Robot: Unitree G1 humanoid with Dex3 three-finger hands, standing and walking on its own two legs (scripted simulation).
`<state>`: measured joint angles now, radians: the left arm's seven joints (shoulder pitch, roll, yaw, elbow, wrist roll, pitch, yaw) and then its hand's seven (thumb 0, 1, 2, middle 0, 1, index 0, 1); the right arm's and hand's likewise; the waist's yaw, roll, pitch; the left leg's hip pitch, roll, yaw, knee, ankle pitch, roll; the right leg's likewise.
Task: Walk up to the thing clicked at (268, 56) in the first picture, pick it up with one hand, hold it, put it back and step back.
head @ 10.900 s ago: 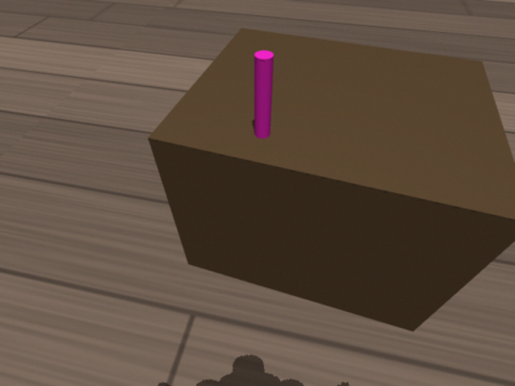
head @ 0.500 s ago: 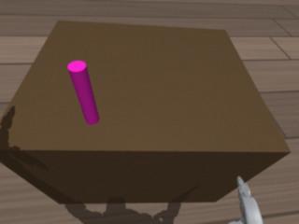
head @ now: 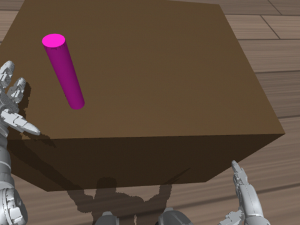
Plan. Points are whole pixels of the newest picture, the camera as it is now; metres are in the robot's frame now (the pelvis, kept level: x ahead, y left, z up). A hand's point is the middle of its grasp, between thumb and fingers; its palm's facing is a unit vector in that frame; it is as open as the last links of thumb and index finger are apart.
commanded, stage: close in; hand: left
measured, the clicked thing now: (67, 78) +0.47 +0.18 +0.09
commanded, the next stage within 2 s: rest palm in 0.50 s
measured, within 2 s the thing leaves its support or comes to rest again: leaves its support in 1.90 s
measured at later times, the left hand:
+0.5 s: hand (63, 96) +0.44 +0.20 +0.05, palm faces +0.08 -1.00 +0.04, open 17.3 cm
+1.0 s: hand (71, 92) +0.45 +0.18 +0.05, palm faces +0.10 -0.99 +0.01, open 15.7 cm
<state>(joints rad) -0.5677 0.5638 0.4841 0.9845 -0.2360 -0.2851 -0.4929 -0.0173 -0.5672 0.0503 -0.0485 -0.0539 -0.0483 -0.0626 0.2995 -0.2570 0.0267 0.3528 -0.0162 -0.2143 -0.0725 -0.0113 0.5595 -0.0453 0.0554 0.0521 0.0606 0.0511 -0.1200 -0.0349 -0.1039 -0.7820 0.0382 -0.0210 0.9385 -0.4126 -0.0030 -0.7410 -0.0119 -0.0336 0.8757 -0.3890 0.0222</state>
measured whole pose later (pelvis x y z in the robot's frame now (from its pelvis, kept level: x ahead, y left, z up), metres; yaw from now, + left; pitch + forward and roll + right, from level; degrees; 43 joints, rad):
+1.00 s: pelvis +0.00 +0.00 -0.01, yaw -1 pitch +15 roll -1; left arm -0.59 0.34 0.33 0.88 -0.14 -0.35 -0.10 -0.02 -0.56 0.11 -0.42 -0.26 -0.43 -0.26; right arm 0.40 -0.24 -0.07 0.09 -0.01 -0.01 0.00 -0.01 0.51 -0.05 0.05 0.05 0.06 0.05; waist -0.12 -0.01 -0.12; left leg -0.82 0.05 0.00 1.01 -0.46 -0.01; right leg -0.81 -0.01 0.00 0.98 -0.44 0.02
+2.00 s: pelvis +0.00 +0.00 -0.01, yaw -2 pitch +14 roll -1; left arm -0.59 0.35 0.31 0.83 -0.13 -0.27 -0.09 -0.03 0.12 1.16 -0.95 -1.14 -1.04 -1.15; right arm 0.39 -0.24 -0.06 0.12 0.00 0.02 -0.01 -0.01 0.52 -0.06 0.05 0.05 0.06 0.05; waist -0.11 0.00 -0.12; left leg -0.79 0.05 0.01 0.99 -0.45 0.00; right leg -0.77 -0.01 0.00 0.95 -0.43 0.03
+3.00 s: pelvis +0.01 -0.01 +0.02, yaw -1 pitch +8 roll -1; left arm -0.58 0.33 0.26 0.68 -0.16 -0.08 -0.07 -0.03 0.12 1.17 -0.95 -1.15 -1.04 -1.16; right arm 0.32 -0.24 -0.09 0.35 0.04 -0.03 -0.06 -0.01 0.55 -0.05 0.05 0.05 0.06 0.05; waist -0.07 0.02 -0.11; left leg -0.56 0.04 0.02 0.80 -0.39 -0.01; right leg -0.55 -0.01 0.01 0.77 -0.37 0.02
